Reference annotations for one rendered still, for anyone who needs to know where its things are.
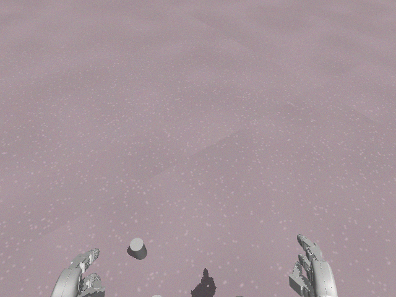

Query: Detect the can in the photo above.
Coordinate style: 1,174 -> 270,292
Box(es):
130,238 -> 147,260

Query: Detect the left robot hand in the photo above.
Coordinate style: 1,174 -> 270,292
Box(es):
50,248 -> 105,297

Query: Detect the right robot hand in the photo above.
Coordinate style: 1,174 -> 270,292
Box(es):
289,234 -> 338,297

